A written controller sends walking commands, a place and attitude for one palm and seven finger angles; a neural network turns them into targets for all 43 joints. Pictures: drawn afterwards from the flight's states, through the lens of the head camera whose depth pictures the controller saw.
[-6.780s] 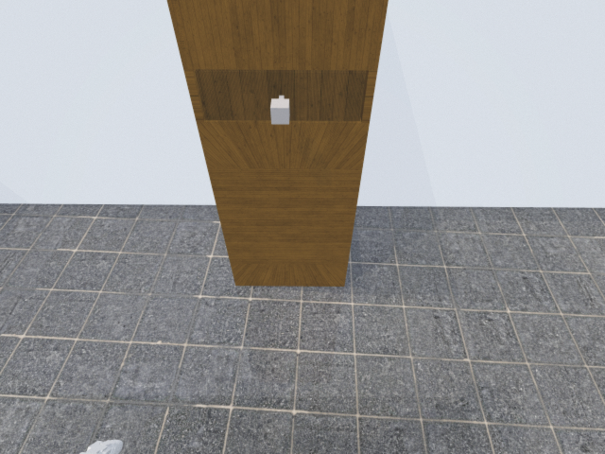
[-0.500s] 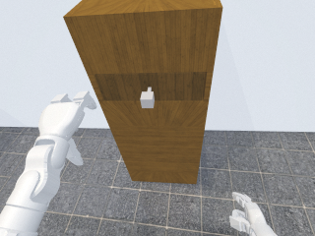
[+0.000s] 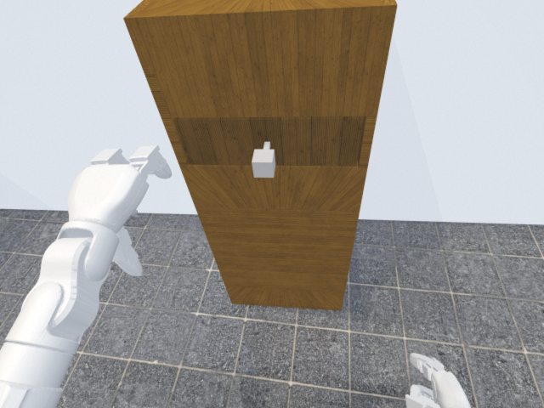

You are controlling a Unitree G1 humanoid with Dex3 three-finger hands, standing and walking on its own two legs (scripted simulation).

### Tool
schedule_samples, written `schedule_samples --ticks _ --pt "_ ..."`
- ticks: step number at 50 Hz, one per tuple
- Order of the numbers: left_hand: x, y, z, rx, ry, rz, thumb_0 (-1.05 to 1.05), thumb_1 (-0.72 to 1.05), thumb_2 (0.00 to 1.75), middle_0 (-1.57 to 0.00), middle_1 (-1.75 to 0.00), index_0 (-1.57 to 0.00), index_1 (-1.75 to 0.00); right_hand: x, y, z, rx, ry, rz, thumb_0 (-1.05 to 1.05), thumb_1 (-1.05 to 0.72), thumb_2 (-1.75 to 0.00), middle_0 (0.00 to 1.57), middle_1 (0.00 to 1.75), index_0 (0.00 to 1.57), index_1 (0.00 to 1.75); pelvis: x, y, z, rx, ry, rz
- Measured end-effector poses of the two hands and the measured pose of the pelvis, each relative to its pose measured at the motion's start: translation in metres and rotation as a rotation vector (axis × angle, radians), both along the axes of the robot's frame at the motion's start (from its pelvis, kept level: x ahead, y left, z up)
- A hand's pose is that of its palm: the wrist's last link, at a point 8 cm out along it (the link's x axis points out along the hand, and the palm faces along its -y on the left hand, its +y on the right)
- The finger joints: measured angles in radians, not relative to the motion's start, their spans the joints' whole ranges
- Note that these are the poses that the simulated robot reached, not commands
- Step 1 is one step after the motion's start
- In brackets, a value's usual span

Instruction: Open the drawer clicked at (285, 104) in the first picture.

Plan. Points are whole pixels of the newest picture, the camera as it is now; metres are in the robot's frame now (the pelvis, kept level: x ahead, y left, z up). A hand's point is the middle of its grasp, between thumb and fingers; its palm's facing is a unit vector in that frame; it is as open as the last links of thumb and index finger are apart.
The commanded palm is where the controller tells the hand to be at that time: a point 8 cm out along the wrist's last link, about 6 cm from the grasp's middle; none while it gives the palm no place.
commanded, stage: move the hooked fingers above the handle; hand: left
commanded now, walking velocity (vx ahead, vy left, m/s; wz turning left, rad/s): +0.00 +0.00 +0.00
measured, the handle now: (265, 156) +0.57 +0.11 +0.04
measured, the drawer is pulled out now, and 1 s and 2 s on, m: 0.00 0.00 0.00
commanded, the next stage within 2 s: none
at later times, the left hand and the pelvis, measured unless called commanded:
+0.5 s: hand (182, 186) +0.39 +0.20 +0.13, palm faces +0.07 -0.07 -1.00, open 13.8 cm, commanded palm +0.36 +0.21 +0.19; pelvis +0.01 -0.01 +0.00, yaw +0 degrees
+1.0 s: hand (218, 164) +0.45 +0.16 +0.12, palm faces +0.03 -0.07 -1.00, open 13.8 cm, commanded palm +0.43 +0.17 +0.18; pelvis +0.04 -0.02 +0.00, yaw -1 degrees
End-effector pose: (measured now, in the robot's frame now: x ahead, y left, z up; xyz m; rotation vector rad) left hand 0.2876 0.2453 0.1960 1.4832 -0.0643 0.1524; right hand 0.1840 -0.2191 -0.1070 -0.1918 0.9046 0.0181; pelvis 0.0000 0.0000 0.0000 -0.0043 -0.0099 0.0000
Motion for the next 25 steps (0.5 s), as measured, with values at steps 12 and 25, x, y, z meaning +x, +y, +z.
schedule_samples --ticks 12,25 --pt "0.013 -0.015 -0.014 0.002 0.078 -0.021 0.0 -0.49 0.3 -0.32 -1.2 -0.32 -1.2 0.011 0.005 0.007 0.001 -0.05 0.011 0.01 -0.91 -0.9 0.2 0.3 0.2 0.3 -0.003 -0.004 0.0 0.001 -0.003 0.011" --pt "0.075 -0.042 -0.014 0.016 0.073 -0.048 0.0 -0.49 0.3 -0.32 -1.2 -0.32 -1.2 -0.012 -0.016 -0.005 -0.013 0.038 -0.064 0.01 -0.91 -0.9 0.2 0.3 0.2 0.3 0.009 -0.009 0.0 0.006 0.038 -0.003"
